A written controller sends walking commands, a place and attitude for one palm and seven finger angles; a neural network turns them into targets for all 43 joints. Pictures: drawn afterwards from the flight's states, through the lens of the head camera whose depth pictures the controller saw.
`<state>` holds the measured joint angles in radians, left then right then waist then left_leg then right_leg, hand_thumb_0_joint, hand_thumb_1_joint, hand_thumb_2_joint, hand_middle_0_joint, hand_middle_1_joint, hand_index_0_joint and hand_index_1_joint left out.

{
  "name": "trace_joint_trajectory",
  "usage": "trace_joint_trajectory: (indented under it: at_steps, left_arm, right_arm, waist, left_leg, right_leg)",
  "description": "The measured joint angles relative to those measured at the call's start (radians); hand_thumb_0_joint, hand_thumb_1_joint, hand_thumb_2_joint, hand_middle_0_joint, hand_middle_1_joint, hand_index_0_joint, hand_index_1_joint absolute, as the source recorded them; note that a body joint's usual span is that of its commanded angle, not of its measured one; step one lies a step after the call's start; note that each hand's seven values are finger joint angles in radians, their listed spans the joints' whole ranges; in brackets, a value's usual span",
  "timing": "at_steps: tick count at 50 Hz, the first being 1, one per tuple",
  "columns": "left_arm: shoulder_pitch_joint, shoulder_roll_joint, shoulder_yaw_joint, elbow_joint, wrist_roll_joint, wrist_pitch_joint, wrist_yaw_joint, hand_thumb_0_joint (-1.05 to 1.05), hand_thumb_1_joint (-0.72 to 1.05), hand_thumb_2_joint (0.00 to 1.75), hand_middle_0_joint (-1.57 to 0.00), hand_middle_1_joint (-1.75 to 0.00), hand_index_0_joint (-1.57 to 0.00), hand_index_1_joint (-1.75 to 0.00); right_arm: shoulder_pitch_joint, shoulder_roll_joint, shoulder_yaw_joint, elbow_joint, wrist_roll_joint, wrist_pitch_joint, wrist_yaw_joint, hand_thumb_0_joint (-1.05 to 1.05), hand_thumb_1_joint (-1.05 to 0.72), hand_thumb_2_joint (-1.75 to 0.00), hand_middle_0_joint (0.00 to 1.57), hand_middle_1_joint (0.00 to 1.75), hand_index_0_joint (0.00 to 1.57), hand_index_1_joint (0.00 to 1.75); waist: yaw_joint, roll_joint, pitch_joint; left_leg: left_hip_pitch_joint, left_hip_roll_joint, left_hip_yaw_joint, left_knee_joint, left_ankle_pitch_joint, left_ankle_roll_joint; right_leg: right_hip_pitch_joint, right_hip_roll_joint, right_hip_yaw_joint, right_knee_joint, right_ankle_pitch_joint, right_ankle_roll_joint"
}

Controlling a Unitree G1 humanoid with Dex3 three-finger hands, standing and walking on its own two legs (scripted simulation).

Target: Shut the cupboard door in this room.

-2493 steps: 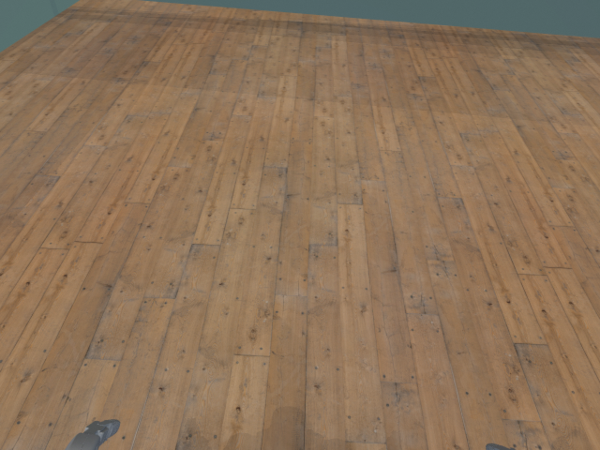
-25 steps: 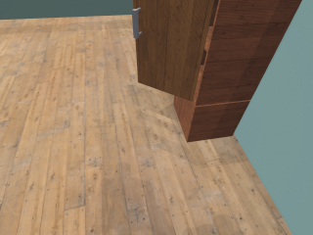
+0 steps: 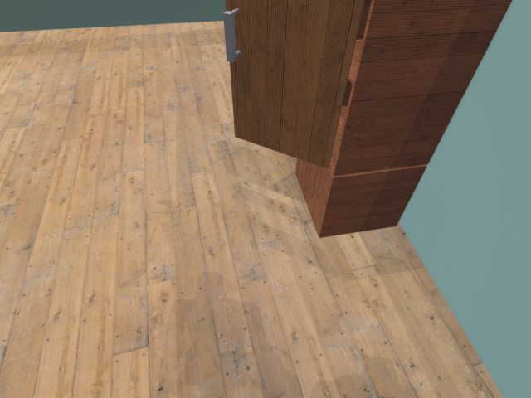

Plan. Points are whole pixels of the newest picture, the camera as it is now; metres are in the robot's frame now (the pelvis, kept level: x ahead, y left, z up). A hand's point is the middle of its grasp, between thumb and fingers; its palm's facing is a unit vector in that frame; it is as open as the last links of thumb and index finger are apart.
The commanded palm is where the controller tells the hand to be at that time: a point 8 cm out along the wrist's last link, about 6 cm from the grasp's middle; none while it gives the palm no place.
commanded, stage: look to check the result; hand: left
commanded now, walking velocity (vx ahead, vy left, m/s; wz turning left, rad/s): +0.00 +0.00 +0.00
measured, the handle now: (233, 35) +1.10 +0.16 +0.08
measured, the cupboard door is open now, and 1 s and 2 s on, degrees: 51 51 51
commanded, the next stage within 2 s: walk to a spot facing it in 0.16 s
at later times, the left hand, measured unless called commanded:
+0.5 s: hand out of the picture +0.01 +0.18 -0.18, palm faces +0.10 -0.97 -0.22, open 7.3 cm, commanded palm none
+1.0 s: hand out of the picture +0.04 +0.25 -0.16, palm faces +0.35 -0.91 -0.23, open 7.4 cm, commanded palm none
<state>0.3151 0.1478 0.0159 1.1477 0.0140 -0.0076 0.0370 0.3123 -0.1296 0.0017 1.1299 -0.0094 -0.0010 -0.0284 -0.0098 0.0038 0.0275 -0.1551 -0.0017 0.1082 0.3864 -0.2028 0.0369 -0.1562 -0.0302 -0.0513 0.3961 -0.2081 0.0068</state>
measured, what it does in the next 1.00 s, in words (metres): lifts its right foot, turning left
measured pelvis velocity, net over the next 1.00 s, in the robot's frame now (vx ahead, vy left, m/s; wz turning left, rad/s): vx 0.01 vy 0.01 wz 0.40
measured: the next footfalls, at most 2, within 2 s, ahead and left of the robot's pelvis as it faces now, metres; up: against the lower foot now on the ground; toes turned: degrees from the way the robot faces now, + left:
right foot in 1.14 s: +0.16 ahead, -0.10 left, +0.00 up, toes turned +28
left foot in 1.62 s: +0.20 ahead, +0.24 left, +0.00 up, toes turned +55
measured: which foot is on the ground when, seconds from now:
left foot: down 0.00-1.00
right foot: down 0.00-0.66, up 0.68-1.00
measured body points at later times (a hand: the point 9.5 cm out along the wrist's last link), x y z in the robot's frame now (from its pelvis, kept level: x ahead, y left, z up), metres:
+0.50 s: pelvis +0.00 +0.00 -0.01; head +0.02 +0.00 +0.44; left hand +0.01 +0.24 -0.16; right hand +0.01 -0.23 -0.17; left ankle +0.01 +0.09 -0.74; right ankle +0.01 -0.12 -0.74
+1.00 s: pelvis +0.01 +0.01 +0.00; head +0.05 +0.05 +0.45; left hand +0.02 +0.29 -0.14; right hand +0.12 -0.22 -0.14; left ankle +0.00 +0.09 -0.74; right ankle +0.06 -0.15 -0.69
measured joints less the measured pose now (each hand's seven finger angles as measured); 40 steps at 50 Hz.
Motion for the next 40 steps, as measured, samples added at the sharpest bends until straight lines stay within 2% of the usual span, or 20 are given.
trace_joint_trajectory:
  at_steps: [18, 25, 27, 31, 32, 33, 34, 36, 38, 40]
  left_arm:
    - [-0.055, 0.025, 0.001, -0.020, 0.000, 0.003, -0.007, 0.00, 0.91, 0.90, -0.20, -0.30, -0.20, -0.30]
    - [-0.083, 0.030, 0.026, -0.073, 0.002, 0.020, -0.006, 0.00, 0.91, 0.90, -0.20, -0.30, -0.20, -0.30]
    - [-0.088, 0.033, 0.034, -0.095, 0.004, 0.024, -0.006, 0.00, 0.91, 0.90, -0.20, -0.30, -0.20, -0.30]
    - [-0.105, 0.047, 0.050, -0.131, 0.014, 0.029, -0.002, 0.00, 0.91, 0.90, -0.20, -0.30, -0.20, -0.30]
    - [-0.108, 0.052, 0.053, -0.139, 0.014, 0.030, -0.003, 0.00, 0.91, 0.90, -0.20, -0.30, -0.20, -0.30]
    - [-0.112, 0.057, 0.056, -0.148, 0.012, 0.033, -0.005, 0.00, 0.91, 0.90, -0.20, -0.30, -0.20, -0.30]
    - [-0.119, 0.061, 0.059, -0.156, 0.008, 0.039, -0.006, 0.00, 0.91, 0.90, -0.20, -0.30, -0.20, -0.30]
    - [-0.134, 0.067, 0.062, -0.168, 0.006, 0.058, -0.005, 0.00, 0.91, 0.90, -0.20, -0.30, -0.20, -0.30]
    - [-0.146, 0.069, 0.066, -0.174, 0.009, 0.070, -0.009, 0.00, 0.91, 0.90, -0.20, -0.30, -0.20, -0.30]
    - [-0.157, 0.074, 0.069, -0.184, 0.012, 0.066, -0.018, 0.00, 0.91, 0.90, -0.20, -0.30, -0.20, -0.30]
  right_arm:
    - [-0.040, -0.044, -0.006, -0.009, -0.001, 0.004, 0.005, 0.00, -0.91, -0.90, 0.20, 0.30, 0.19, 0.30]
    - [-0.037, -0.035, -0.017, -0.040, -0.003, 0.034, 0.017, 0.00, -0.91, -0.90, 0.20, 0.30, 0.19, 0.30]
    - [-0.041, -0.034, -0.025, -0.054, -0.004, 0.046, 0.022, 0.00, -0.91, -0.90, 0.20, 0.30, 0.19, 0.30]
    - [-0.051, -0.033, -0.040, -0.082, -0.005, 0.063, 0.031, 0.00, -0.91, -0.90, 0.20, 0.30, 0.19, 0.30]
    - [-0.053, -0.034, -0.042, -0.091, -0.004, 0.062, 0.034, 0.00, -0.91, -0.90, 0.20, 0.30, 0.19, 0.30]
    - [-0.053, -0.037, -0.043, -0.101, -0.004, 0.058, 0.037, 0.00, -0.91, -0.90, 0.20, 0.30, 0.19, 0.30]
    - [-0.056, -0.039, -0.045, -0.110, -0.007, 0.052, 0.036, 0.00, -0.91, -0.90, 0.20, 0.30, 0.19, 0.30]
    - [-0.072, -0.044, -0.046, -0.126, -0.017, 0.041, 0.029, 0.00, -0.91, -0.90, 0.20, 0.30, 0.19, 0.30]
    - [-0.077, -0.050, -0.046, -0.143, -0.021, 0.035, 0.022, 0.00, -0.91, -0.90, 0.20, 0.30, 0.19, 0.30]
    - [-0.076, -0.055, -0.044, -0.155, -0.023, 0.028, 0.016, 0.00, -0.91, -0.90, 0.20, 0.30, 0.20, 0.30]
  waist:
    - [-0.006, -0.007, 0.014]
    - [-0.012, -0.004, 0.034]
    - [-0.013, 0.000, 0.043]
    - [-0.022, -0.015, 0.064]
    - [-0.023, -0.024, 0.066]
    - [-0.024, -0.033, 0.067]
    - [-0.022, -0.044, 0.069]
    - [-0.017, -0.048, 0.077]
    - [-0.021, -0.039, 0.072]
    - [-0.024, -0.030, 0.063]
  left_leg:
    - [-0.004, -0.001, -0.012, -0.005, 0.005, -0.004]
    - [-0.092, -0.018, -0.073, 0.105, -0.031, -0.004]
    - [-0.133, -0.015, -0.086, 0.172, -0.058, -0.016]
    - [-0.193, 0.014, -0.056, 0.337, -0.205, -0.050]
    - [-0.186, 0.021, -0.047, 0.315, -0.191, -0.054]
    - [-0.182, 0.019, -0.042, 0.285, -0.115, -0.039]
    - [-0.193, 0.005, -0.043, 0.293, -0.095, -0.013]
    - [-0.199, -0.011, -0.050, 0.291, -0.106, 0.026]
    - [-0.192, -0.021, -0.066, 0.242, -0.091, 0.038]
    - [-0.180, -0.031, -0.089, 0.178, -0.051, 0.035]
  right_leg:
    - [0.001, -0.001, -0.012, -0.005, 0.000, -0.002]
    - [-0.052, -0.024, -0.073, 0.090, -0.056, -0.005]
    - [-0.066, -0.030, -0.098, 0.120, -0.073, -0.006]
    - [-0.073, -0.058, -0.161, 0.184, -0.116, 0.003]
    - [-0.078, -0.071, -0.174, 0.207, -0.130, 0.010]
    - [-0.089, -0.088, -0.185, 0.240, -0.149, 0.019]
    - [-0.112, -0.100, -0.173, 0.294, -0.179, 0.029]
    - [-0.185, -0.077, -0.092, 0.466, -0.285, 0.032]
    - [-0.249, -0.051, -0.034, 0.602, -0.272, 0.031]
    - [-0.290, -0.038, 0.004, 0.670, -0.209, 0.038]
